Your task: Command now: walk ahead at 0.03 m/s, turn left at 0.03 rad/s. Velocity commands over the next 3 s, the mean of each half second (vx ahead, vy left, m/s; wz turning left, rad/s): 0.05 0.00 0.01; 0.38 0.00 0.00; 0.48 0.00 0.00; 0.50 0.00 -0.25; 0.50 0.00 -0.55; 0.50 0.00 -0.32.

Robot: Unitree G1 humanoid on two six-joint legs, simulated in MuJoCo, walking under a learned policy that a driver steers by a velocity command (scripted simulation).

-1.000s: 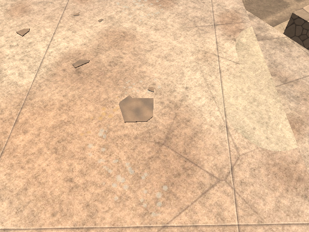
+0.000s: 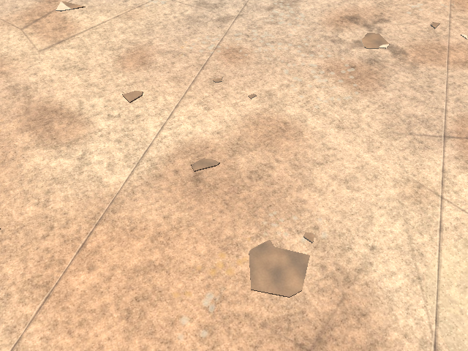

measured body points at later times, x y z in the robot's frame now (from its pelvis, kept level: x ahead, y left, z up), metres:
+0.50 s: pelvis +0.00 +0.00 +0.00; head +0.00 +0.00 +0.45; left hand +0.02 +0.26 -0.15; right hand +0.09 -0.26 -0.13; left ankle +0.02 +0.11 -0.73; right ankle -0.05 -0.13 -0.73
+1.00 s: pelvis +0.17 +0.02 +0.01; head +0.18 +0.02 +0.46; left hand +0.33 +0.27 -0.11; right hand +0.12 -0.23 -0.13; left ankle +0.06 +0.11 -0.73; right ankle +0.30 -0.14 -0.68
